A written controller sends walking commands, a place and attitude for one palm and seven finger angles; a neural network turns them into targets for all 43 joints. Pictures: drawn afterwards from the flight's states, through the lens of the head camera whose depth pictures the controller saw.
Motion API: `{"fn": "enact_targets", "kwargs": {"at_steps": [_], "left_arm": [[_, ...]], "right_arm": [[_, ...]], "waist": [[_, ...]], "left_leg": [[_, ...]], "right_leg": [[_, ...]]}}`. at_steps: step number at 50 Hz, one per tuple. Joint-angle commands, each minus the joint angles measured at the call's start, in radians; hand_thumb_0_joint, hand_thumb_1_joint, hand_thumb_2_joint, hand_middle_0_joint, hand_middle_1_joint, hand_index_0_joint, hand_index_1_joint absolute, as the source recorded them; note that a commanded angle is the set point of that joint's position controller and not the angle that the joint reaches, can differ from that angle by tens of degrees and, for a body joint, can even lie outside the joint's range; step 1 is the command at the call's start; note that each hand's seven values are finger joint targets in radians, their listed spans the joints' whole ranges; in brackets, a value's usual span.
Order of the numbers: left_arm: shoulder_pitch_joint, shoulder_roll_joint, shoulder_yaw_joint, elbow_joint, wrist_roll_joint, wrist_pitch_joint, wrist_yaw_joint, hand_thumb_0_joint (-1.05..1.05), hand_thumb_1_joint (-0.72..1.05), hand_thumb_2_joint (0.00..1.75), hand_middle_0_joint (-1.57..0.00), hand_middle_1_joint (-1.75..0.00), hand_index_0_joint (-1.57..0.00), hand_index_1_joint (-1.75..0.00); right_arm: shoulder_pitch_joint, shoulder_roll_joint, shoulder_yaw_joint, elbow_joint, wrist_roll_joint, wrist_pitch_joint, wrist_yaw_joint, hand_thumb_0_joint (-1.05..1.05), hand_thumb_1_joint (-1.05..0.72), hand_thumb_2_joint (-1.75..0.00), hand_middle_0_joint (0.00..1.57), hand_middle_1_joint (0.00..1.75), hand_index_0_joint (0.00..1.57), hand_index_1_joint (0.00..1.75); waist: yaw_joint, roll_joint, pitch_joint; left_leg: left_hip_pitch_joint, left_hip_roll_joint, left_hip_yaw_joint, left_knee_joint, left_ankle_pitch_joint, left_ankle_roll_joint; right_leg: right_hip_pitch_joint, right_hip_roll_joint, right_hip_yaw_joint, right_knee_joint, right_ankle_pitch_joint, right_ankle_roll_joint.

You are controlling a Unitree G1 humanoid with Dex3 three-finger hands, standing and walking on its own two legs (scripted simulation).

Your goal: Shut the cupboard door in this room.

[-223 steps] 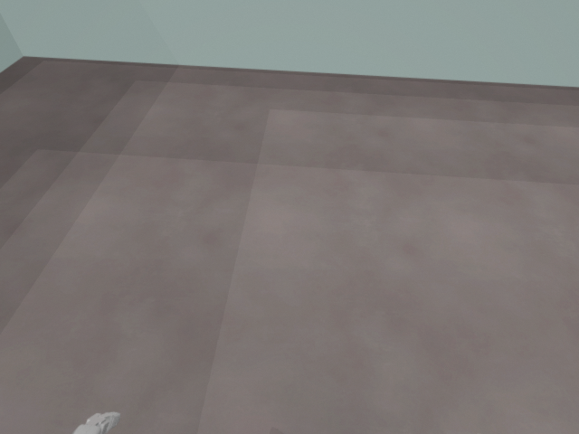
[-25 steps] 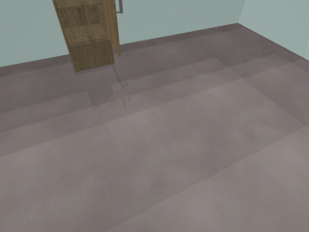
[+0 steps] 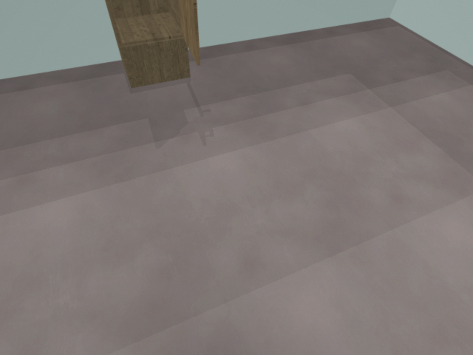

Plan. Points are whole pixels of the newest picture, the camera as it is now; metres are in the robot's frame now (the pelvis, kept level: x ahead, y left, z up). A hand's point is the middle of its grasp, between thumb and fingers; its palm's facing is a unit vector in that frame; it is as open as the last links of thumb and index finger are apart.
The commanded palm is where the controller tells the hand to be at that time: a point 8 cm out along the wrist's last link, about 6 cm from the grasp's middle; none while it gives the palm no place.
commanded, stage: turn or walk to find it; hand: left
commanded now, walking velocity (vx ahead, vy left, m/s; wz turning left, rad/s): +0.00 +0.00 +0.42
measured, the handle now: out of the picture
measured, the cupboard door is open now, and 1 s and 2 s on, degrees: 87 87 87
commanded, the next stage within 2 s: stand and wait in 0.26 s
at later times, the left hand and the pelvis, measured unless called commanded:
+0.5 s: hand out of the picture -0.01 +0.14 -0.15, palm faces +0.22 -0.94 -0.26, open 7.3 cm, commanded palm none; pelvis -0.01 -0.05 +0.01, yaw +11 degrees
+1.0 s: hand out of the picture -0.04 +0.17 -0.16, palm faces +0.34 -0.90 -0.27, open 7.4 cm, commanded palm none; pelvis -0.03 -0.04 +0.00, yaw +18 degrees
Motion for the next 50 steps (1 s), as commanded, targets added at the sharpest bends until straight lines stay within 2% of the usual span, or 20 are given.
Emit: {"fn": "enact_targets", "kwargs": {"at_steps": [1, 7, 9, 10, 11, 12, 13, 15, 18, 27, 29, 31, 33, 34, 36, 39, 47, 48, 49, 50], "left_arm": [[-0.026, 0.06, 0.011, -0.083, -0.003, -0.029, 0.004, 0.0, 0.9, 0.9, -0.2, -0.3, -0.2, -0.3], [-0.01, 0.047, 0.004, -0.099, -0.018, -0.037, 0.002, 0.0, 0.9, 0.9, -0.2, -0.3, -0.2, -0.3], [0.04, 0.057, 0.009, -0.092, -0.019, -0.042, 0.007, 0.0, 0.9, 0.9, -0.2, -0.3, -0.2, -0.3], [0.067, 0.085, 0.015, -0.089, -0.015, -0.046, 0.011, 0.0, 0.9, 0.9, -0.2, -0.3, -0.2, -0.3], [0.078, 0.154, 0.029, -0.089, -0.002, -0.052, 0.017, 0.0, 0.9, 0.9, -0.2, -0.3, -0.2, -0.3], [0.07, 0.233, 0.045, -0.109, 0.006, -0.053, 0.018, 0.0, 0.9, 0.9, -0.2, -0.3, -0.2, -0.3], [0.058, 0.229, 0.039, -0.127, 0.003, -0.048, 0.016, 0.0, 0.9, 0.9, -0.2, -0.3, -0.2, -0.3], [-0.041, 0.16, 0.026, -0.145, 0.001, -0.051, 0.014, 0.0, 0.9, 0.9, -0.2, -0.3, -0.2, -0.3], [-0.036, 0.116, 0.006, -0.138, 0.003, -0.065, 0.009, 0.0, 0.9, 0.9, -0.2, -0.3, -0.2, -0.3], [0.14, 0.15, 0.0, -0.048, 0.011, -0.072, 0.005, 0.0, 0.9, 0.9, -0.2, -0.3, -0.2, -0.3], [0.128, 0.161, 0.001, -0.034, 0.006, -0.071, 0.007, 0.0, 0.9, 0.9, -0.2, -0.3, -0.2, -0.3], [0.099, 0.152, 0.003, -0.026, -0.008, -0.065, 0.009, 0.0, 0.9, 0.9, -0.2, -0.3, -0.2, -0.3], [0.143, 0.088, -0.008, -0.036, -0.013, -0.056, 0.005, 0.0, 0.9, 0.9, -0.2, -0.3, -0.2, -0.3], [0.115, 0.072, -0.015, -0.04, -0.011, -0.051, 0.007, 0.0, 0.9, 0.9, -0.2, -0.3, -0.2, -0.3], [0.049, 0.085, -0.013, -0.037, -0.012, -0.036, 0.006, 0.0, 0.9, 0.9, -0.2, -0.3, -0.2, -0.3], [0.042, 0.081, -0.005, -0.037, -0.011, -0.028, -0.001, 0.0, 0.9, 0.9, -0.2, -0.3, -0.2, -0.3], [0.094, 0.082, 0.01, -0.057, -0.01, -0.044, -0.004, 0.0, 0.9, 0.9, -0.2, -0.3, -0.2, -0.3], [0.116, 0.106, 0.014, -0.056, -0.006, -0.051, 0.0, 0.0, 0.9, 0.9, -0.2, -0.3, -0.2, -0.3], [0.132, 0.183, 0.03, -0.059, 0.007, -0.059, 0.008, 0.0, 0.9, 0.9, -0.2, -0.3, -0.2, -0.3], [0.148, 0.256, 0.045, -0.072, 0.012, -0.059, 0.009, 0.0, 0.9, 0.9, -0.2, -0.3, -0.2, -0.3]], "right_arm": [[0.045, -0.182, -0.029, -0.05, -0.003, -0.033, -0.026, 0.0, -0.9, -0.9, 0.2, 0.3, 0.2, 0.3], [0.021, -0.212, -0.042, -0.071, -0.006, -0.018, -0.022, 0.0, -0.9, -0.9, 0.2, 0.3, 0.2, 0.3], [-0.002, -0.209, -0.046, -0.083, 0.0, -0.013, -0.015, 0.0, -0.9, -0.9, 0.2, 0.3, 0.2, 0.3], [-0.017, -0.191, -0.047, -0.092, 0.006, -0.013, -0.009, 0.0, -0.9, -0.9, 0.2, 0.3, 0.2, 0.3], [-0.027, -0.144, -0.04, -0.108, 0.014, -0.013, -0.001, 0.0, -0.9, -0.9, 0.2, 0.3, 0.2, 0.3], [-0.06, -0.118, -0.04, -0.148, 0.009, -0.008, 0.001, 0.0, -0.9, -0.9, 0.2, 0.3, 0.2, 0.3], [-0.09, -0.156, -0.057, -0.15, 0.0, 0.003, 0.004, 0.0, -0.9, -0.9, 0.2, 0.3, 0.2, 0.3], [-0.073, -0.147, -0.06, -0.109, -0.005, 0.028, 0.01, 0.0, -0.9, -0.9, 0.2, 0.3, 0.2, 0.3], [-0.028, -0.118, -0.049, -0.078, -0.001, 0.026, 0.016, 0.0, -0.9, -0.9, 0.2, 0.3, 0.2, 0.3], [-0.154, -0.104, -0.009, -0.085, 0.014, 0.002, 0.001, 0.0, -0.9, -0.9, 0.2, 0.3, 0.2, 0.3], [-0.119, -0.106, -0.001, -0.066, 0.017, -0.008, -0.004, 0.0, -0.9, -0.9, 0.2, 0.3, 0.2, 0.3], [-0.063, -0.128, -0.002, -0.035, 0.018, -0.022, -0.005, 0.0, -0.9, -0.9, 0.2, 0.3, 0.2, 0.3], [-0.066, -0.22, -0.014, -0.039, 0.01, -0.033, -0.011, 0.0, -0.9, -0.9, 0.2, 0.3, 0.2, 0.3], [-0.062, -0.23, -0.018, -0.038, 0.008, -0.027, -0.014, 0.0, -0.9, -0.9, 0.2, 0.3, 0.2, 0.3], [-0.068, -0.207, -0.011, -0.02, 0.005, -0.027, -0.026, 0.0, -0.9, -0.9, 0.2, 0.3, 0.2, 0.3], [-0.106, -0.215, -0.017, -0.039, 0.004, -0.023, -0.028, 0.0, -0.9, -0.9, 0.2, 0.3, 0.2, 0.3], [-0.134, -0.238, -0.046, -0.089, 0.005, -0.013, -0.012, 0.0, -0.9, -0.9, 0.2, 0.3, 0.2, 0.3], [-0.139, -0.217, -0.045, -0.096, 0.01, -0.014, -0.008, 0.0, -0.9, -0.9, 0.2, 0.3, 0.2, 0.3], [-0.128, -0.163, -0.038, -0.115, 0.017, -0.014, -0.001, 0.0, -0.9, -0.9, 0.2, 0.3, 0.2, 0.3], [-0.166, -0.133, -0.034, -0.153, 0.014, -0.008, 0.002, 0.0, -0.9, -0.9, 0.2, 0.3, 0.2, 0.3]], "waist": [[-0.013, 0.23, -0.067], [-0.005, 0.142, -0.108], [0.022, 0.142, -0.114], [0.034, 0.096, -0.119], [0.041, -0.071, -0.099], [0.054, -0.257, -0.046], [0.059, -0.148, -0.034], [0.005, -0.127, 0.072], [-0.018, -0.095, 0.067], [0.058, -0.138, -0.052], [0.038, -0.142, -0.088], [0.008, -0.1, -0.11], [0.023, 0.159, -0.164], [0.009, 0.219, -0.114], [-0.006, 0.289, -0.049], [0.004, 0.236, -0.02], [0.037, 0.16, -0.081], [0.051, 0.114, -0.094], [0.056, -0.093, -0.115], [0.082, -0.285, -0.075]], "left_leg": [[0.126, 0.298, -0.41, -0.281, 0.37, 0.173], [0.164, 0.228, -0.341, -0.205, 0.533, 0.144], [0.075, 0.184, -0.321, -0.173, 0.427, 0.095], [-0.005, 0.143, -0.285, -0.134, 0.31, 0.05], [-0.176, 0.055, -0.175, -0.006, 0.092, -0.01], [-0.276, -0.034, -0.046, 0.187, -0.211, -0.057], [-0.237, -0.002, -0.073, 0.376, -0.273, -0.053], [-0.219, 0.031, -0.094, 0.535, -0.169, -0.056], [-0.207, 0.039, -0.055, 0.558, -0.069, -0.069], [-0.047, 0.063, 0.032, 0.113, -0.162, -0.08], [0.033, 0.057, 0.046, -0.033, -0.079, -0.073], [0.182, 0.077, 0.03, -0.209, 0.157, -0.058], [0.341, 0.285, -0.16, -0.154, 0.607, 0.04], [0.299, 0.347, -0.201, -0.188, 0.673, 0.101], [0.259, 0.334, -0.232, -0.23, 0.774, 0.149], [0.231, 0.305, -0.209, -0.216, 0.722, 0.151], [0.114, 0.203, -0.209, -0.133, 0.495, 0.078], [0.037, 0.164, -0.188, -0.079, 0.377, 0.039], [-0.116, 0.069, -0.083, 0.066, 0.13, -0.018], [-0.22, -0.016, -0.008, 0.265, -0.275, -0.055]], "right_leg": [[-0.127, 0.021, 0.087, 0.243, -0.134, 0.002], [-0.014, 0.063, 0.074, -0.028, -0.037, 0.018], [0.133, 0.062, 0.06, -0.227, 0.124, 0.021], [0.24, 0.021, 0.086, -0.33, 0.207, 0.015], [0.34, -0.149, 0.242, -0.394, 0.195, -0.032], [0.282, -0.354, 0.429, -0.434, 0.279, -0.141], [0.145, -0.4, 0.41, -0.443, 0.276, -0.197], [0.005, -0.275, 0.31, -0.475, 0.164, -0.16], [0.054, -0.187, 0.17, -0.425, 0.334, -0.127], [0.254, -0.201, 0.181, -0.322, 0.742, -0.18], [0.271, -0.184, 0.157, -0.276, 0.778, -0.158], [0.214, -0.152, 0.108, -0.202, 0.674, -0.093], [0.041, -0.056, 0.015, -0.099, 0.317, -0.006], [0.002, -0.017, -0.001, -0.051, 0.008, 0.012], [-0.054, -0.012, 0.04, 0.105, -0.132, 0.019], [-0.087, -0.011, 0.059, 0.161, -0.124, 0.024], [0.125, 0.031, 0.02, -0.186, 0.145, 0.04], [0.225, -0.009, 0.05, -0.287, 0.245, 0.032], [0.341, -0.183, 0.211, -0.332, 0.343, -0.017], [0.308, -0.373, 0.38, -0.38, 0.495, -0.13]]}}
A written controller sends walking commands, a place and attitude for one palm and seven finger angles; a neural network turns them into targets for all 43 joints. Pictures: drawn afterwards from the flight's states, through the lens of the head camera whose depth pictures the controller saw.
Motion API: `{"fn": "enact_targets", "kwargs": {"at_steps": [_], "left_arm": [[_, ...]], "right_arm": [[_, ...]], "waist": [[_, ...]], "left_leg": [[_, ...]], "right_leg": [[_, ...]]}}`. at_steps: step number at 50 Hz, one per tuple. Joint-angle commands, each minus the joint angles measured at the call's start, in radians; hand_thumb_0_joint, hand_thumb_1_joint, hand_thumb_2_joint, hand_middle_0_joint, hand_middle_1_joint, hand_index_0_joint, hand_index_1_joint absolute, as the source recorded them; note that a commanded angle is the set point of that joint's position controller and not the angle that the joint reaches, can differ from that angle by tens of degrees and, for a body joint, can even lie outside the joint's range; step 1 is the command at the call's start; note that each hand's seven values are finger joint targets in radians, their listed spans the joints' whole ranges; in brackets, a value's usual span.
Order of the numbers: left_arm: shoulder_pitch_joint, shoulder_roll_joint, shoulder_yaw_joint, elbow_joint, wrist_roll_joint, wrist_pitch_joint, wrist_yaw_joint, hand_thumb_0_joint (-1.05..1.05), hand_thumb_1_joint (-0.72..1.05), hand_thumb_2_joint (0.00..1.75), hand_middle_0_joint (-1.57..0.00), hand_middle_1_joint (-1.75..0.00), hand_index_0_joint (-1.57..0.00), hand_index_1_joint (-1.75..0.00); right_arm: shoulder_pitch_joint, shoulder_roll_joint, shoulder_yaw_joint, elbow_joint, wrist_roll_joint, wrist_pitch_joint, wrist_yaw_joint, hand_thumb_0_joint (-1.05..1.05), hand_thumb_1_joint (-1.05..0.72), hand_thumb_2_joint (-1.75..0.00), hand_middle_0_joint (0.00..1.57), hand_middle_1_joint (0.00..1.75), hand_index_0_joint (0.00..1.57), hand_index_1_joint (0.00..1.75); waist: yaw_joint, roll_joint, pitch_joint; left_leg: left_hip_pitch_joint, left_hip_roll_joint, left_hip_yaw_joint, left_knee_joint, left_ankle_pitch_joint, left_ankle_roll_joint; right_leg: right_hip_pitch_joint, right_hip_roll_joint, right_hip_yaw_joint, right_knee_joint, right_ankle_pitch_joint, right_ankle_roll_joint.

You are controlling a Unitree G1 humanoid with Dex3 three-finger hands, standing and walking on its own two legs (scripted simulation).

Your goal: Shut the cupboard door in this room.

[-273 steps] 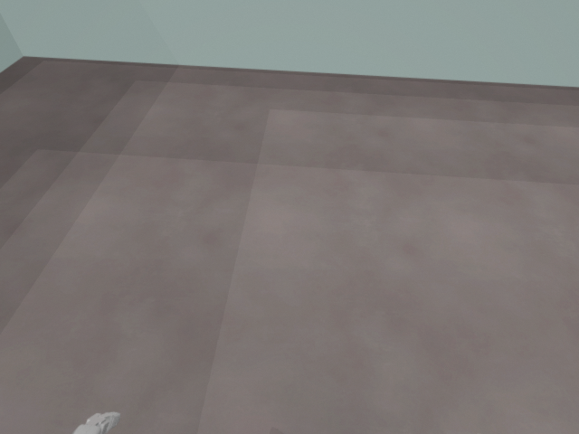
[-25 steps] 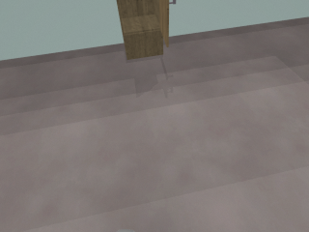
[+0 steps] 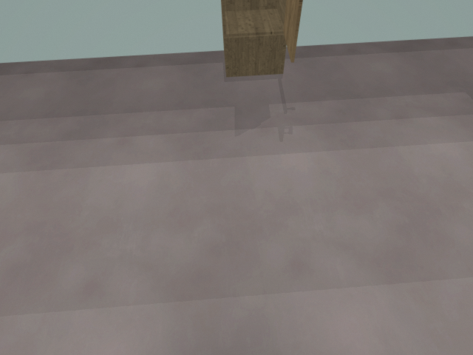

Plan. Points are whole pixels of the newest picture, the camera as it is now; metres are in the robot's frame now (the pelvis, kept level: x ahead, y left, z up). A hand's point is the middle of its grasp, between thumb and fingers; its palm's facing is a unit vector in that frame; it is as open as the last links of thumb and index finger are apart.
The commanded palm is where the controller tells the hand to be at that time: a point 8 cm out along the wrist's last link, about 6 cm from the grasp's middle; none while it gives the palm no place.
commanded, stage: turn or walk to find it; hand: left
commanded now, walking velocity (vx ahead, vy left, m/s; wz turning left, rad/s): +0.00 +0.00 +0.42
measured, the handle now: out of the picture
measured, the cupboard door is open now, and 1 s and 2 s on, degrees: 87 87 87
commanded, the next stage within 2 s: stand and wait in 0.76 s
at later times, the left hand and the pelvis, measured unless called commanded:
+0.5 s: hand out of the picture -0.03 +0.26 -0.18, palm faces +0.24 -0.95 -0.21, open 7.4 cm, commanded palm none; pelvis -0.02 +0.05 +0.00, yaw +12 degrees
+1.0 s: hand out of the picture +0.00 +0.21 -0.14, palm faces +0.34 -0.90 -0.27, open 7.4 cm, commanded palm none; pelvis -0.02 +0.00 +0.00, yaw +20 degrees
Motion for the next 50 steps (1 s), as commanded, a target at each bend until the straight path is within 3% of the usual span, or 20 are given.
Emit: {"fn": "enact_targets", "kwargs": {"at_steps": [1, 2, 5, 12, 16, 17, 18, 19, 20, 21, 26, 31, 38, 43, 45, 46, 47, 48, 49, 50], "left_arm": [[0.175, 0.236, 0.046, -0.04, 0.011, -0.019, 0.016, 0.0, 0.9, 0.9, -0.2, -0.3, -0.2, -0.3], [0.119, 0.201, 0.051, -0.049, 0.01, -0.019, 0.023, 0.0, 0.9, 0.9, -0.2, -0.3, -0.2, -0.3], [0.014, 0.162, 0.03, -0.096, 0.012, -0.019, 0.015, 0.0, 0.9, 0.9, -0.2, -0.3, -0.2, -0.3], [0.074, 0.219, 0.047, -0.091, 0.021, -0.014, 0.014, 0.0, 0.9, 0.9, -0.2, -0.3, -0.2, -0.3], [0.056, 0.226, 0.051, -0.097, 0.011, -0.003, 0.009, 0.0, 0.9, 0.9, -0.2, -0.3, -0.2, -0.3], [0.055, 0.206, 0.047, -0.099, 0.002, 0.003, 0.005, 0.0, 0.9, 0.9, -0.2, -0.3, -0.2, -0.3], [0.077, 0.142, 0.039, -0.128, -0.007, 0.011, 0.002, 0.0, 0.9, 0.9, -0.2, -0.3, -0.2, -0.3], [0.021, 0.105, 0.02, -0.16, -0.002, 0.017, 0.005, 0.0, 0.9, 0.9, -0.2, -0.3, -0.2, -0.3], [0.0, 0.122, 0.026, -0.155, 0.001, 0.025, 0.007, 0.0, 0.9, 0.9, -0.2, -0.3, -0.2, -0.3], [-0.02, 0.11, 0.029, -0.14, 0.003, 0.029, 0.008, 0.0, 0.9, 0.9, -0.2, -0.3, -0.2, -0.3], [0.025, 0.119, 0.036, -0.091, 0.003, 0.021, -0.008, 0.0, 0.9, 0.9, -0.2, -0.3, -0.2, -0.3], [0.0, 0.115, 0.035, -0.099, 0.001, 0.022, -0.001, 0.0, 0.9, 0.9, -0.2, -0.3, -0.2, -0.3], [-0.064, 0.098, 0.031, -0.135, -0.002, 0.025, 0.003, 0.0, 0.9, 0.9, -0.2, -0.3, -0.2, -0.3], [0.005, 0.068, 0.013, -0.112, -0.006, 0.015, 0.008, 0.0, 0.9, 0.9, -0.2, -0.3, -0.2, -0.3], [0.069, 0.065, 0.012, -0.083, -0.006, 0.005, 0.01, 0.0, 0.9, 0.9, -0.2, -0.3, -0.2, -0.3], [0.1, 0.077, 0.012, -0.07, -0.004, -0.004, 0.014, 0.0, 0.9, 0.9, -0.2, -0.3, -0.2, -0.3], [0.103, 0.133, 0.016, -0.065, 0.006, -0.016, 0.02, 0.0, 0.9, 0.9, -0.2, -0.3, -0.2, -0.3], [0.091, 0.195, 0.023, -0.075, 0.01, -0.024, 0.021, 0.0, 0.9, 0.9, -0.2, -0.3, -0.2, -0.3], [0.067, 0.206, 0.02, -0.094, 0.004, -0.019, 0.018, 0.0, 0.9, 0.9, -0.2, -0.3, -0.2, -0.3], [0.026, 0.176, 0.022, -0.096, 0.002, -0.025, 0.019, 0.0, 0.9, 0.9, -0.2, -0.3, -0.2, -0.3]], "right_arm": [[-0.052, -0.115, -0.038, -0.117, -0.001, 0.0, 0.003, 0.0, -0.9, -0.9, 0.2, 0.3, 0.2, 0.3], [-0.039, -0.115, -0.042, -0.109, -0.006, 0.012, 0.004, 0.0, -0.9, -0.9, 0.2, 0.3, 0.2, 0.3], [0.007, -0.103, -0.041, -0.076, -0.008, 0.018, 0.021, 0.0, -0.9, -0.9, 0.2, 0.3, 0.2, 0.3], [-0.056, -0.078, -0.021, -0.118, 0.001, 0.009, 0.029, 0.0, -0.9, -0.9, 0.2, 0.3, 0.2, 0.3], [0.029, -0.1, -0.021, -0.11, 0.0, -0.005, 0.026, 0.0, -0.9, -0.9, 0.2, 0.3, 0.2, 0.3], [0.071, -0.135, -0.029, -0.103, -0.001, -0.014, 0.028, 0.0, -0.9, -0.9, 0.2, 0.3, 0.2, 0.3], [0.118, -0.235, -0.049, -0.103, -0.01, -0.026, 0.024, 0.0, -0.9, -0.9, 0.2, 0.3, 0.2, 0.3], [0.169, -0.292, -0.063, -0.093, -0.007, -0.022, 0.015, 0.0, -0.9, -0.9, 0.2, 0.3, 0.2, 0.3], [0.159, -0.282, -0.061, -0.086, -0.011, -0.018, 0.008, 0.0, -0.9, -0.9, 0.2, 0.3, 0.2, 0.3], [0.134, -0.243, -0.051, -0.085, -0.011, -0.025, -0.002, 0.0, -0.9, -0.9, 0.2, 0.3, 0.2, 0.3], [0.07, -0.18, -0.027, -0.112, -0.004, -0.038, -0.011, 0.0, -0.9, -0.9, 0.2, 0.3, 0.2, 0.3], [0.127, -0.169, -0.031, -0.099, -0.004, -0.04, -0.013, 0.0, -0.9, -0.9, 0.2, 0.3, 0.2, 0.3], [0.137, -0.175, -0.04, -0.1, -0.014, -0.026, -0.009, 0.0, -0.9, -0.9, 0.2, 0.3, 0.2, 0.3], [0.105, -0.161, -0.036, -0.095, -0.019, -0.021, -0.008, 0.0, -0.9, -0.9, 0.2, 0.3, 0.2, 0.3], [0.086, -0.152, -0.033, -0.088, -0.013, -0.022, -0.006, 0.0, -0.9, -0.9, 0.2, 0.3, 0.2, 0.3], [0.085, -0.129, -0.028, -0.082, -0.006, -0.023, -0.004, 0.0, -0.9, -0.9, 0.2, 0.3, 0.2, 0.3], [0.112, -0.077, -0.019, -0.079, 0.004, -0.025, 0.001, 0.0, -0.9, -0.9, 0.2, 0.3, 0.2, 0.3], [0.104, -0.034, -0.007, -0.099, 0.006, -0.022, -0.001, 0.0, -0.9, -0.9, 0.2, 0.3, 0.2, 0.3], [0.076, -0.084, -0.021, -0.1, -0.002, -0.011, 0.0, 0.0, -0.9, -0.9, 0.2, 0.3, 0.2, 0.3], [0.079, -0.09, -0.026, -0.086, -0.012, 0.002, 0.001, 0.0, -0.9, -0.9, 0.2, 0.3, 0.2, 0.3]], "waist": [[0.069, -0.232, -0.084], [0.04, -0.276, -0.053], [-0.01, -0.184, 0.007], [0.035, -0.227, -0.021], [-0.007, -0.179, -0.076], [-0.032, -0.069, -0.106], [-0.049, 0.23, -0.138], [-0.076, 0.309, -0.134], [-0.07, 0.203, -0.121], [-0.064, 0.252, -0.104], [-0.019, 0.104, -0.105], [-0.035, 0.076, -0.115], [-0.052, 0.102, -0.072], [-0.025, 0.096, -0.103], [0.008, 0.067, -0.106], [0.021, 0.024, -0.109], [0.014, -0.123, -0.116], [0.007, -0.313, -0.072], [0.018, -0.233, -0.031], [-0.003, -0.258, 0.015]], "left_leg": [[-0.26, 0.001, -0.006, 0.47, -0.276, 0.001], [-0.291, 0.022, -0.027, 0.562, -0.242, 0.001], [-0.283, 0.043, 0.022, 0.639, -0.129, -0.023], [-0.178, 0.053, 0.123, 0.292, -0.157, -0.036], [-0.007, 0.04, 0.161, 0.019, 0.022, -0.021], [0.113, 0.073, 0.11, -0.103, 0.156, -0.008], [0.223, 0.299, -0.217, -0.185, 0.419, 0.086], [0.192, 0.429, -0.34, -0.23, 0.625, 0.191], [0.15, 0.429, -0.276, -0.225, 0.539, 0.216], [0.119, 0.356, -0.25, -0.241, 0.482, 0.18], [0.144, 0.239, -0.118, -0.231, 0.501, 0.139], [0.205, 0.246, -0.167, -0.231, 0.552, 0.157], [0.12, 0.251, -0.278, -0.254, 0.369, 0.2], [0.049, 0.23, -0.281, -0.237, 0.308, 0.194], [-0.035, 0.19, -0.241, -0.201, 0.233, 0.153], [-0.09, 0.15, -0.198, -0.155, 0.168, 0.114], [-0.192, 0.068, -0.118, -0.031, 0.046, 0.056], [-0.258, -0.028, -0.011, 0.089, -0.143, 0.005], [-0.202, -0.008, -0.021, 0.212, -0.205, 0.005], [-0.206, 0.015, -0.042, 0.281, -0.178, 0.007]], "right_leg": [[0.135, -0.408, 0.319, -0.258, 0.344, -0.197], [0.097, -0.376, 0.284, -0.272, 0.304, -0.193], [0.035, -0.275, 0.097, -0.234, 0.327, -0.146], [0.096, -0.297, 0.021, -0.169, 0.441, -0.163], [0.055, -0.27, -0.042, -0.042, 0.395, -0.096], [-0.022, -0.24, -0.075, 0.073, 0.302, -0.049], [-0.224, -0.106, -0.126, 0.286, -0.057, 0.03], [-0.29, -0.045, -0.047, 0.451, -0.378, 0.046], [-0.276, -0.066, 0.022, 0.541, -0.329, 0.026], [-0.3, -0.069, 0.052, 0.562, -0.263, 0.028], [-0.297, -0.049, 0.057, 0.599, -0.061, 0.044], [-0.312, -0.044, 0.072, 0.538, -0.06, 0.062], [-0.25, -0.018, 0.077, 0.372, -0.134, 0.048], [-0.079, 0.022, 0.054, 0.146, -0.117, 0.015], [0.062, 0.029, 0.038, -0.031, 0.023, 0.009], [0.151, 0.006, 0.055, -0.157, 0.104, 0.006], [0.232, -0.124, 0.217, -0.256, 0.054, -0.034], [0.163, -0.314, 0.433, -0.331, 0.047, -0.125], [0.013, -0.368, 0.436, -0.368, -0.002, -0.198], [-0.043, -0.31, 0.4, -0.377, 0.0, -0.201]]}}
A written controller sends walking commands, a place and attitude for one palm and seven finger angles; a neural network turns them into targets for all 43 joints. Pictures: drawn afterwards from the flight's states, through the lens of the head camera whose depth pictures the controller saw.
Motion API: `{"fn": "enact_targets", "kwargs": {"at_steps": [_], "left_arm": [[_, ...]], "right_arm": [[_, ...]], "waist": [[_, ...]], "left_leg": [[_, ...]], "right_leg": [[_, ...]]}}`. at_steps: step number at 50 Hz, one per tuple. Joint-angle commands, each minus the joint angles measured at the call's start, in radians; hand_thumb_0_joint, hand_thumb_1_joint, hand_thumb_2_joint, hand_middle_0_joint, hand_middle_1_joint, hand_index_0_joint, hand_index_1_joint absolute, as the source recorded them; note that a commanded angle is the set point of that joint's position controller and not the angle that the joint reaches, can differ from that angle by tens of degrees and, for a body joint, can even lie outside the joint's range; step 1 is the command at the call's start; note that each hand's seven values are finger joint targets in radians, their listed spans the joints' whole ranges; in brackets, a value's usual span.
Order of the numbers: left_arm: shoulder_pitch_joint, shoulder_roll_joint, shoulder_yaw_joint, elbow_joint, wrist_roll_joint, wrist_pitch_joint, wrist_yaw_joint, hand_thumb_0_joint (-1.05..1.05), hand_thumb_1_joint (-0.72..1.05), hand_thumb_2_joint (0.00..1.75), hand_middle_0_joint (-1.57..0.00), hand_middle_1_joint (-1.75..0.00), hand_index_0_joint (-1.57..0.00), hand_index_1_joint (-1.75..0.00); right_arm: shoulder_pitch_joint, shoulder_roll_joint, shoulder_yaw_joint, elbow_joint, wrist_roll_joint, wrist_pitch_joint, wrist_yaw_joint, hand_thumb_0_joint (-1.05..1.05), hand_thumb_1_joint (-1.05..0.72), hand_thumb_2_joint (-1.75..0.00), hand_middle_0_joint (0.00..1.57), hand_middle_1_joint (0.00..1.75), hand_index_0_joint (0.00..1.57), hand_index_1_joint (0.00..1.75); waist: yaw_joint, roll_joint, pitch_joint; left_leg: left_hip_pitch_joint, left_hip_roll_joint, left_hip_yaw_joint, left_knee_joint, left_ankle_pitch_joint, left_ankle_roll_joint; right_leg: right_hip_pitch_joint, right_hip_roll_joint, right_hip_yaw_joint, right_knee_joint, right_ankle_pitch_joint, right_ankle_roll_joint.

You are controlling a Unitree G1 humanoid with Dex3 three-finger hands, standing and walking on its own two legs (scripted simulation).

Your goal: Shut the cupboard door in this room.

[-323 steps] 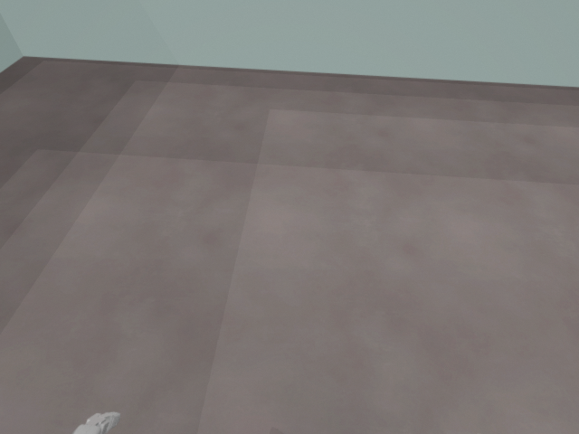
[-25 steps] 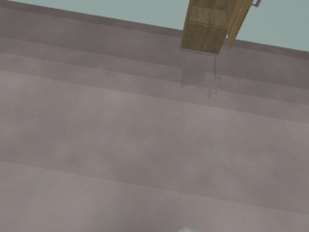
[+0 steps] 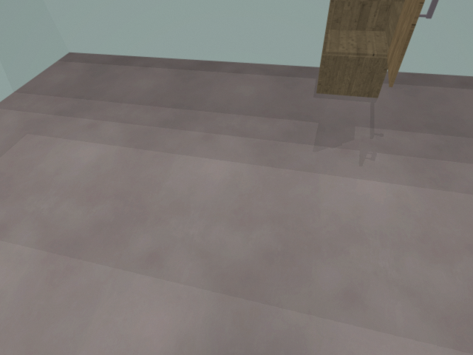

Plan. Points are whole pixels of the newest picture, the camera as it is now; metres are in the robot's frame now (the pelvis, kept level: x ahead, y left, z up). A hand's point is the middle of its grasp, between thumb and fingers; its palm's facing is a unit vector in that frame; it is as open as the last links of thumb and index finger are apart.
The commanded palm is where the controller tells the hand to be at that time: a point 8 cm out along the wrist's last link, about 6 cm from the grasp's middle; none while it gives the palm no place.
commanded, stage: stand and wait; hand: left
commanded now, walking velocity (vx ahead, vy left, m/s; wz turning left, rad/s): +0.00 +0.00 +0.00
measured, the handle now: out of the picture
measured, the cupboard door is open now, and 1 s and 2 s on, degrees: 87 87 87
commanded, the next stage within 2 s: turn or walk to find it in 0.06 s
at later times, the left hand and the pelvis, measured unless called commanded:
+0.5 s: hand out of the picture -0.05 +0.17 -0.17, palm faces +0.01 -0.98 -0.19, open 7.4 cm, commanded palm none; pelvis -0.03 +0.00 +0.01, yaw -7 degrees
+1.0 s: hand out of the picture +0.13 +0.12 -0.16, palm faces -0.18 -0.96 -0.21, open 7.4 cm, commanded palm none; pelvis +0.02 -0.03 +0.00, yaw -9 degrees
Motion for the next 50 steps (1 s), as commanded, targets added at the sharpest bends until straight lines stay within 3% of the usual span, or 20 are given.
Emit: {"fn": "enact_targets", "kwargs": {"at_steps": [1, 5, 9, 14, 18, 21, 24, 25, 26, 27, 28, 29, 32, 38, 40, 42, 44, 45, 46, 50], "left_arm": [[0.016, 0.183, 0.038, -0.046, -0.003, -0.033, 0.014, 0.0, 0.9, 0.9, -0.2, -0.3, -0.2, -0.3], [0.061, 0.124, 0.012, -0.002, -0.008, -0.049, 0.006, 0.0, 0.9, 0.9, -0.2, -0.3, -0.2, -0.3], [0.161, 0.137, 0.025, 0.046, -0.003, -0.044, 0.003, 0.0, 0.9, 0.9, -0.2, -0.3, -0.2, -0.3], [0.195, 0.182, 0.058, 0.063, 0.002, -0.027, 0.005, 0.0, 0.9, 0.9, -0.2, -0.3, -0.2, -0.3], [0.19, 0.195, 0.074, 0.066, 0.006, -0.015, 0.005, 0.0, 0.9, 0.9, -0.2, -0.3, -0.2, -0.3], [0.146, 0.206, 0.083, 0.061, 0.005, -0.006, 0.001, 0.0, 0.9, 0.9, -0.2, -0.3, -0.2, -0.3], [0.09, 0.189, 0.081, 0.043, -0.003, 0.0, -0.012, 0.0, 0.9, 0.9, -0.2, -0.3, -0.2, -0.3], [0.073, 0.16, 0.075, 0.025, -0.006, 0.001, -0.021, 0.0, 0.9, 0.9, -0.2, -0.3, -0.2, -0.3], [0.055, 0.114, 0.068, -0.002, -0.008, 0.003, -0.034, 0.0, 0.9, 0.9, -0.2, -0.3, -0.2, -0.3], [-0.011, 0.136, 0.079, -0.034, -0.003, 0.003, -0.038, 0.0, 0.9, 0.9, -0.2, -0.3, -0.2, -0.3], [-0.008, 0.159, 0.086, -0.042, 0.006, 0.006, -0.046, 0.0, 0.9, 0.9, -0.2, -0.3, -0.2, -0.3], [0.035, 0.142, 0.088, -0.012, 0.019, 0.016, -0.048, 0.0, 0.9, 0.9, -0.2, -0.3, -0.2, -0.3], [0.127, 0.088, 0.066, 0.037, 0.015, 0.009, -0.047, 0.0, 0.9, 0.9, -0.2, -0.3, -0.2, -0.3], [0.014, 0.067, 0.024, -0.003, 0.001, -0.012, -0.03, 0.0, 0.9, 0.9, -0.2, -0.3, -0.2, -0.3], [0.015, 0.077, 0.018, 0.002, -0.003, -0.025, -0.024, 0.0, 0.9, 0.9, -0.2, -0.3, -0.2, -0.3], [0.104, 0.117, 0.024, 0.043, -0.006, -0.041, -0.019, 0.0, 0.9, 0.9, -0.2, -0.3, -0.2, -0.3], [0.184, 0.21, 0.035, 0.093, -0.006, -0.057, 0.001, 0.0, 0.9, 0.9, -0.2, -0.3, -0.2, -0.3], [0.186, 0.228, 0.032, 0.096, -0.009, -0.053, 0.002, 0.0, 0.9, 0.9, -0.2, -0.3, -0.2, -0.3], [0.149, 0.221, 0.037, 0.097, -0.008, -0.058, 0.004, 0.0, 0.9, 0.9, -0.2, -0.3, -0.2, -0.3], [0.025, 0.147, 0.019, 0.09, -0.01, -0.038, 0.009, 0.0, 0.9, 0.9, -0.2, -0.3, -0.2, -0.3]], "right_arm": [[-0.013, -0.081, -0.018, -0.052, -0.011, -0.003, -0.002, 0.0, -0.9, -0.9, 0.2, 0.3, 0.2, 0.3], [0.051, -0.033, -0.005, 0.011, -0.005, -0.007, -0.003, 0.0, -0.9, -0.9, 0.2, 0.3, 0.2, 0.3], [-0.031, -0.05, -0.002, -0.004, -0.003, -0.007, -0.019, 0.0, -0.9, -0.9, 0.2, 0.3, 0.2, 0.3], [-0.093, -0.064, -0.002, -0.022, 0.004, -0.013, -0.032, 0.0, -0.9, -0.9, 0.2, 0.3, 0.2, 0.3], [-0.122, -0.063, -0.003, -0.042, 0.01, -0.02, -0.036, 0.0, -0.9, -0.9, 0.2, 0.3, 0.2, 0.3], [-0.094, -0.055, -0.004, -0.042, 0.014, -0.025, -0.039, 0.0, -0.9, -0.9, 0.2, 0.3, 0.2, 0.3], [0.002, -0.063, -0.005, -0.021, 0.006, -0.041, -0.037, 0.0, -0.9, -0.9, 0.2, 0.3, 0.2, 0.3], [0.033, -0.102, -0.013, -0.017, -0.001, -0.051, -0.041, 0.0, -0.9, -0.9, 0.2, 0.3, 0.2, 0.3], [0.06, -0.191, -0.036, -0.023, -0.016, -0.051, -0.041, 0.0, -0.9, -0.9, 0.2, 0.3, 0.2, 0.3], [0.063, -0.238, -0.045, -0.043, -0.013, -0.048, -0.042, 0.0, -0.9, -0.9, 0.2, 0.3, 0.2, 0.3], [0.003, -0.22, -0.035, -0.066, -0.013, -0.051, -0.042, 0.0, -0.9, -0.9, 0.2, 0.3, 0.2, 0.3], [-0.058, -0.173, -0.019, -0.073, -0.015, -0.055, -0.038, 0.0, -0.9, -0.9, 0.2, 0.3, 0.2, 0.3], [-0.066, -0.109, 0.009, -0.071, -0.012, -0.071, -0.033, 0.0, -0.9, -0.9, 0.2, 0.3, 0.2, 0.3], [0.089, -0.103, 0.015, 0.006, -0.016, -0.086, -0.033, 0.0, -0.9, -0.9, 0.2, 0.3, 0.2, 0.3], [0.113, -0.118, 0.01, 0.031, -0.016, -0.08, -0.033, 0.0, -0.9, -0.9, 0.2, 0.3, 0.2, 0.3], [0.12, -0.11, 0.008, 0.042, -0.004, -0.077, -0.028, 0.0, -0.9, -0.9, 0.2, 0.3, 0.2, 0.3], [0.131, -0.025, 0.029, 0.032, 0.01, -0.08, -0.023, 0.0, -0.9, -0.9, 0.2, 0.3, 0.2, 0.3], [0.119, -0.024, 0.026, 0.031, 0.011, -0.068, -0.028, 0.0, -0.9, -0.9, 0.2, 0.3, 0.2, 0.3], [0.116, -0.023, 0.026, 0.042, 0.006, -0.054, -0.032, 0.0, -0.9, -0.9, 0.2, 0.3, 0.2, 0.3], [0.169, 0.011, 0.032, 0.105, 0.006, -0.044, -0.029, 0.0, -0.9, -0.9, 0.2, 0.3, 0.2, 0.3]], "waist": [[0.015, -0.235, 0.092], [-0.003, -0.145, 0.049], [0.045, -0.195, 0.028], [0.07, -0.194, -0.026], [0.078, -0.183, -0.057], [0.053, -0.166, -0.071], [0.007, -0.151, -0.072], [-0.014, -0.039, -0.056], [-0.041, 0.215, -0.007], [-0.06, 0.258, 0.068], [-0.023, 0.161, 0.11], [0.023, 0.136, 0.131], [0.064, 0.06, 0.135], [0.009, 0.113, 0.071], [0.008, 0.117, 0.033], [0.047, 0.025, -0.023], [0.054, -0.197, -0.116], [0.06, -0.215, -0.099], [0.055, -0.335, -0.094], [0.006, -0.189, -0.018]], "left_leg": [[-0.119, 0.06, -0.039, 0.297, -0.113, -0.016], [-0.077, 0.083, 0.012, 0.29, -0.021, -0.037], [-0.086, 0.103, 0.042, 0.222, -0.063, -0.054], [-0.107, 0.102, 0.042, 0.195, -0.123, -0.057], [-0.081, 0.089, 0.037, 0.147, -0.143, -0.047], [0.001, 0.077, 0.045, 0.032, -0.096, -0.036], [0.259, 0.079, 0.071, -0.175, 0.024, -0.018], [0.398, 0.162, -0.011, -0.257, -0.07, 0.014], [0.439, 0.364, -0.274, -0.379, -0.351, 0.084], [0.276, 0.519, -0.393, -0.494, -0.484, 0.147], [0.16, 0.516, -0.378, -0.525, -0.468, 0.162], [0.09, 0.433, -0.289, -0.508, -0.385, 0.127], [0.029, 0.301, -0.098, -0.464, -0.105, 0.116], [0.21, 0.292, -0.01, -0.298, 0.572, 0.141], [0.238, 0.293, -0.006, -0.208, 0.681, 0.12], [0.175, 0.236, 0.027, -0.104, 0.557, 0.046], [-0.051, 0.141, 0.11, -0.03, 0.061, -0.032], [-0.024, 0.123, 0.11, 0.029, -0.173, -0.036], [-0.001, 0.139, 0.085, 0.08, -0.222, -0.034], [0.077, 0.151, 0.07, -0.081, -0.015, -0.03]], "right_leg": [[-0.077, -0.314, 0.334, -0.371, 0.05, -0.131], [0.015, -0.197, 0.164, -0.301, 0.326, -0.084], [0.105, -0.213, 0.246, -0.265, 0.568, -0.101], [0.19, -0.236, 0.343, -0.229, 0.645, -0.166], [0.194, -0.232, 0.4, -0.22, 0.593, -0.177], [0.134, -0.212, 0.411, -0.211, 0.511, -0.156], [-0.093, -0.131, 0.391, -0.233, 0.007, -0.086], [-0.29, -0.055, 0.336, -0.167, -0.208, -0.05], [-0.489, 0.074, 0.176, 0.06, -0.306, -0.003], [-0.476, 0.057, 0.059, 0.314, -0.207, 0.021], [-0.451, 0.014, 0.099, 0.431, -0.161, 0.032], [-0.404, 0.011, 0.105, 0.492, -0.101, 0.04], [-0.318, -0.002, 0.067, 0.559, 0.012, 0.057], [-0.204, -0.033, -0.006, 0.173, -0.013, 0.075], [-0.101, -0.021, -0.026, -0.005, 0.007, 0.067], [0.106, -0.046, -0.004, -0.196, 0.261, 0.058], [0.349, -0.299, 0.234, -0.13, 0.739, -0.049], [0.289, -0.358, 0.241, -0.169, 0.774, -0.112], [0.228, -0.326, 0.251, -0.198, 0.766, -0.135], [0.102, -0.239, 0.098, -0.16, 0.543, -0.085]]}}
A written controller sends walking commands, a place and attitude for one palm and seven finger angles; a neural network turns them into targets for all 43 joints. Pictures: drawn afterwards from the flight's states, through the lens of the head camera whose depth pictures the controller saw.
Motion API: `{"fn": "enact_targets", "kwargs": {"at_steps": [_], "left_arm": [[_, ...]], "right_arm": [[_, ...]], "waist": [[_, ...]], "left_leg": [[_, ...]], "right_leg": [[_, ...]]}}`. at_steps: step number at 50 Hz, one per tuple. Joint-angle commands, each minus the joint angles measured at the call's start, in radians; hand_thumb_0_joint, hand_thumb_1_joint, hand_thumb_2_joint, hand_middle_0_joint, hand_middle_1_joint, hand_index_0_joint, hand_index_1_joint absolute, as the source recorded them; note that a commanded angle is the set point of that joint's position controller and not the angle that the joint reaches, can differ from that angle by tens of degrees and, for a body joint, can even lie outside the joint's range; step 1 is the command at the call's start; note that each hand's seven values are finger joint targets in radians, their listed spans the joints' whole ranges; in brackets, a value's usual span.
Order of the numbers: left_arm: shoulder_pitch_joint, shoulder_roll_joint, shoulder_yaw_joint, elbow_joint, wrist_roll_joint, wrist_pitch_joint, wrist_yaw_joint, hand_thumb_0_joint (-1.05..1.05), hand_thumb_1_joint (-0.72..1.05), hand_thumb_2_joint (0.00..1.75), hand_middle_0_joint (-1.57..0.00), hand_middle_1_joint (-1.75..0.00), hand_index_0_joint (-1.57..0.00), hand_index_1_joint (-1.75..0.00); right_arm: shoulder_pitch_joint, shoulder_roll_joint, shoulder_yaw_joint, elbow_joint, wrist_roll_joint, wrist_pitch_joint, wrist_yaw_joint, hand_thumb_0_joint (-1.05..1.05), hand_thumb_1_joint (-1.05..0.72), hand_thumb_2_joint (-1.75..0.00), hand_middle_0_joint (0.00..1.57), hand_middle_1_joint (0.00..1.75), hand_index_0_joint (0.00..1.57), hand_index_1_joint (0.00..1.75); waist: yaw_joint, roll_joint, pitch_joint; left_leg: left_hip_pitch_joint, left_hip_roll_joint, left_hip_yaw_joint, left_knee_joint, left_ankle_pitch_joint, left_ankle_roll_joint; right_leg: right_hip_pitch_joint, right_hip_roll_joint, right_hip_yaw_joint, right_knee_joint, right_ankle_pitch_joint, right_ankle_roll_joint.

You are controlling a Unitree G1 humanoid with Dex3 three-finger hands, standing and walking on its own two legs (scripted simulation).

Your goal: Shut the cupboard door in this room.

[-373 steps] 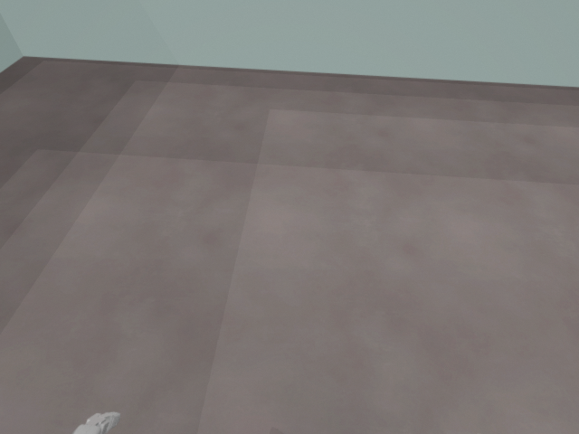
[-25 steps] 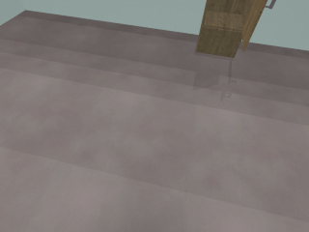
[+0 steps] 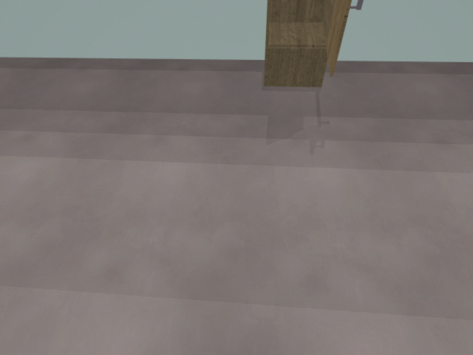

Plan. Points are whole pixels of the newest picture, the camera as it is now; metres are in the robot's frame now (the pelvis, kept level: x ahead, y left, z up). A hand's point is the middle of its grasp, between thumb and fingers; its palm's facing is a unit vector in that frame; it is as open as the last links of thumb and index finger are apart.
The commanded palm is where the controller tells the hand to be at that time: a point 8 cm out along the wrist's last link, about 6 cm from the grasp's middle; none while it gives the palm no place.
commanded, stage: turn or walk to find it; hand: left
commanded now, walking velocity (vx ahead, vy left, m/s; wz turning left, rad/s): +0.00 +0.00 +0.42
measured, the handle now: out of the picture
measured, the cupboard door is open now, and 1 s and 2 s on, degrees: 87 87 87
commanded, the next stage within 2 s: stand and wait in 0.46 s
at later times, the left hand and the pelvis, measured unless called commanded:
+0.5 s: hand out of the picture +0.00 +0.22 -0.18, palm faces +0.18 -0.95 -0.26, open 7.4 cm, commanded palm none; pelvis +0.00 +0.01 -0.01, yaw +7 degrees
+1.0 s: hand out of the picture -0.03 +0.14 -0.16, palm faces +0.31 -0.92 -0.25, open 7.3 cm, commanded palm none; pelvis +0.00 -0.04 +0.00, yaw +17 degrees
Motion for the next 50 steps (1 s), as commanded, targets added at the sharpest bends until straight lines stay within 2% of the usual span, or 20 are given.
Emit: {"fn": "enact_targets", "kwargs": {"at_steps": [1, 4, 5, 7, 14, 18, 20, 22, 23, 25, 29, 30, 32, 33, 34, 35, 37, 40, 42, 50], "left_arm": [[0.046, 0.162, 0.032, -0.002, -0.012, 0.006, 0.019, 0.0, 0.9, 0.9, -0.2, -0.3, -0.2, -0.3], [0.065, 0.123, 0.038, -0.012, -0.017, 0.021, 0.019, 0.0, 0.9, 0.9, -0.2, -0.3, -0.2, -0.3], [0.057, 0.137, 0.043, -0.013, -0.01, 0.026, 0.02, 0.0, 0.9, 0.9, -0.2, -0.3, -0.2, -0.3], [0.051, 0.152, 0.053, -0.013, -0.006, 0.032, 0.019, 0.0, 0.9, 0.9, -0.2, -0.3, -0.2, -0.3], [0.089, 0.197, 0.076, -0.043, -0.001, 0.029, 0.022, 0.0, 0.9, 0.9, -0.2, -0.3, -0.2, -0.3], [0.073, 0.199, 0.082, -0.074, 0.003, 0.035, 0.019, 0.0, 0.9, 0.9, -0.2, -0.3, -0.2, -0.3], [0.067, 0.183, 0.081, -0.09, 0.0, 0.038, 0.017, 0.0, 0.9, 0.9, -0.2, -0.3, -0.2, -0.3], [0.046, 0.148, 0.071, -0.12, -0.005, 0.037, 0.015, 0.0, 0.9, 0.9, -0.2, -0.3, -0.2, -0.3], [0.021, 0.141, 0.067, -0.134, -0.004, 0.038, 0.016, 0.0, 0.9, 0.9, -0.2, -0.3, -0.2, -0.3], [0.008, 0.142, 0.064, -0.141, -0.004, 0.039, 0.015, 0.0, 0.9, 0.9, -0.2, -0.3, -0.2, -0.3], [0.06, 0.124, 0.05, -0.12, -0.011, 0.032, 0.008, 0.0, 0.9, 0.9, -0.2, -0.3, -0.2, -0.3], [0.096, 0.124, 0.048, -0.106, -0.012, 0.027, 0.006, 0.0, 0.9, 0.9, -0.2, -0.3, -0.2, -0.3], [0.188, 0.146, 0.048, -0.066, -0.006, 0.014, 0.008, 0.0, 0.9, 0.9, -0.2, -0.3, -0.2, -0.3], [0.201, 0.204, 0.053, -0.057, 0.005, 0.005, 0.014, 0.0, 0.9, 0.9, -0.2, -0.3, -0.2, -0.3], [0.178, 0.271, 0.059, -0.066, 0.008, 0.0, 0.016, 0.0, 0.9, 0.9, -0.2, -0.3, -0.2, -0.3], [0.167, 0.279, 0.054, -0.077, 0.007, 0.004, 0.012, 0.0, 0.9, 0.9, -0.2, -0.3, -0.2, -0.3], [0.093, 0.231, 0.052, -0.081, 0.007, 0.006, 0.016, 0.0, 0.9, 0.9, -0.2, -0.3, -0.2, -0.3], [0.091, 0.203, 0.042, -0.078, 0.004, 0.002, 0.012, 0.0, 0.9, 0.9, -0.2, -0.3, -0.2, -0.3], [0.125, 0.206, 0.043, -0.068, 0.001, 0.0, 0.014, 0.0, 0.9, 0.9, -0.2, -0.3, -0.2, -0.3], [0.178, 0.239, 0.069, -0.061, 0.013, 0.005, 0.027, 0.0, 0.9, 0.9, -0.2, -0.3, -0.2, -0.3]], "right_arm": [[0.092, -0.033, -0.004, 0.002, -0.002, -0.019, -0.002, 0.0, -0.9, -0.9, 0.2, 0.3, 0.2, 0.3], [0.026, -0.074, -0.01, -0.016, -0.012, -0.023, 0.003, 0.0, -0.9, -0.9, 0.2, 0.3, 0.2, 0.3], [0.004, -0.077, -0.014, -0.026, -0.011, -0.016, 0.006, 0.0, -0.9, -0.9, 0.2, 0.3, 0.2, 0.3], [-0.016, -0.071, -0.016, -0.035, -0.01, -0.011, 0.009, 0.0, -0.9, -0.9, 0.2, 0.3, 0.2, 0.3], [-0.035, -0.088, -0.036, -0.099, -0.012, 0.002, 0.013, 0.0, -0.9, -0.9, 0.2, 0.3, 0.2, 0.3], [-0.064, -0.114, -0.047, -0.14, -0.014, 0.006, 0.018, 0.0, -0.9, -0.9, 0.2, 0.3, 0.2, 0.3], [-0.074, -0.151, -0.052, -0.158, -0.018, 0.003, 0.019, 0.0, -0.9, -0.9, 0.2, 0.3, 0.2, 0.3], [-0.06, -0.212, -0.066, -0.17, -0.018, -0.005, 0.014, 0.0, -0.9, -0.9, 0.2, 0.3, 0.2, 0.3], [-0.039, -0.221, -0.07, -0.166, -0.021, -0.009, 0.008, 0.0, -0.9, -0.9, 0.2, 0.3, 0.2, 0.3], [-0.041, -0.226, -0.067, -0.167, -0.023, -0.013, -0.002, 0.0, -0.9, -0.9, 0.2, 0.3, 0.2, 0.3], [-0.113, -0.227, -0.063, -0.191, -0.027, -0.007, -0.006, 0.0, -0.9, -0.9, 0.2, 0.3, 0.2, 0.3], [-0.13, -0.228, -0.061, -0.191, -0.025, -0.005, -0.004, 0.0, -0.9, -0.9, 0.2, 0.3, 0.2, 0.3], [-0.152, -0.203, -0.056, -0.191, -0.013, -0.003, 0.002, 0.0, -0.9, -0.9, 0.2, 0.3, 0.2, 0.3], [-0.144, -0.143, -0.047, -0.195, -0.003, -0.006, 0.008, 0.0, -0.9, -0.9, 0.2, 0.3, 0.2, 0.3], [-0.151, -0.102, -0.034, -0.218, -0.003, -0.001, 0.01, 0.0, -0.9, -0.9, 0.2, 0.3, 0.2, 0.3], [-0.18, -0.132, -0.043, -0.219, -0.006, 0.007, 0.011, 0.0, -0.9, -0.9, 0.2, 0.3, 0.2, 0.3], [-0.176, -0.136, -0.045, -0.185, -0.015, 0.023, 0.013, 0.0, -0.9, -0.9, 0.2, 0.3, 0.2, 0.3], [-0.14, -0.11, -0.039, -0.14, -0.009, 0.022, 0.021, 0.0, -0.9, -0.9, 0.2, 0.3, 0.2, 0.3], [-0.155, -0.116, -0.041, -0.136, -0.004, 0.026, 0.024, 0.0, -0.9, -0.9, 0.2, 0.3, 0.2, 0.3], [-0.233, -0.109, -0.037, -0.167, -0.002, 0.026, 0.029, 0.0, -0.9, -0.9, 0.2, 0.3, 0.2, 0.3]], "waist": [[0.013, -0.134, -0.045], [0.052, 0.01, -0.013], [0.052, -0.021, 0.02], [0.05, 0.013, 0.081], [0.037, -0.086, -0.024], [0.028, -0.08, -0.032], [0.022, 0.018, -0.032], [0.009, 0.166, -0.034], [-0.009, 0.194, -0.043], [-0.007, 0.172, -0.073], [0.025, 0.128, -0.112], [0.041, 0.13, -0.12], [0.08, 0.043, -0.145], [0.08, -0.125, -0.13], [0.07, -0.319, -0.072], [0.087, -0.259, -0.049], [0.054, -0.266, 0.047], [0.038, -0.19, 0.048], [0.049, -0.187, 0.034], [0.089, -0.176, -0.04]], "left_leg": [[-0.001, 0.024, -0.03, -0.186, 0.261, -0.005], [-0.029, 0.085, -0.093, -0.231, 0.419, 0.021], [-0.071, 0.077, -0.08, -0.213, 0.362, 0.016], [-0.133, 0.063, -0.087, -0.207, 0.37, 0.013], [-0.096, 0.024, -0.049, -0.053, 0.429, 0.006], [-0.099, 0.03, -0.089, -0.044, 0.448, 0.022], [-0.096, 0.074, -0.193, -0.121, 0.531, 0.055], [-0.04, 0.189, -0.405, -0.234, 0.691, 0.158], [0.029, 0.224, -0.471, -0.249, 0.803, 0.211], [0.104, 0.231, -0.453, -0.225, 0.871, 0.242], [0.112, 0.16, -0.357, -0.181, 0.872, 0.201], [0.083, 0.134, -0.331, -0.165, 0.831, 0.175], [-0.015, 0.057, -0.256, -0.103, 0.59, 0.092], [-0.157, -0.01, -0.178, -0.021, 0.336, 0.037], [-0.27, -0.086, -0.109, 0.058, 0.003, -0.004], [-0.211, -0.067, -0.133, 0.152, -0.098, 0.003], [-0.209, -0.038, -0.135, 0.255, -0.04, 0.009], [-0.214, -0.042, -0.086, 0.292, 0.028, -0.004], [-0.229, -0.042, -0.075, 0.325, 0.047, -0.018], [-0.244, -0.025, -0.045, 0.233, -0.015, -0.03]], "right_leg": [[0.076, -0.193, 0.105, -0.085, 0.392, -0.066], [0.026, -0.101, 0.031, -0.058, 0.146, 0.009], [0.021, -0.102, 0.034, -0.088, 0.074, 0.015], [0.023, -0.115, 0.034, -0.072, 0.082, 0.015], [0.043, -0.212, 0.045, -0.056, 0.195, -0.022], [0.005, -0.207, 0.007, -0.01, 0.147, -0.013], [-0.019, -0.139, -0.045, 0.088, 0.106, 0.023], [-0.117, -0.031, -0.063, 0.284, -0.116, 0.063], [-0.202, -0.022, -0.008, 0.385, -0.269, 0.061], [-0.263, -0.033, 0.061, 0.465, -0.316, 0.054], [-0.158, -0.001, 0.051, 0.249, -0.231, 0.056], [-0.083, 0.008, 0.039, 0.139, -0.151, 0.056], [0.114, -0.007, 0.033, -0.116, 0.112, 0.058], [0.217, -0.148, 0.175, -0.167, 0.195, 0.029], [0.189, -0.328, 0.386, -0.206, 0.301, -0.065], [0.06, -0.378, 0.39, -0.233, 0.254, -0.135], [-0.048, -0.312, 0.365, -0.263, 0.156, -0.149], [0.031, -0.233, 0.187, -0.19, 0.416, -0.123], [0.077, -0.234, 0.145, -0.179, 0.507, -0.111], [0.202, -0.308, 0.151, -0.141, 0.582, -0.164]]}}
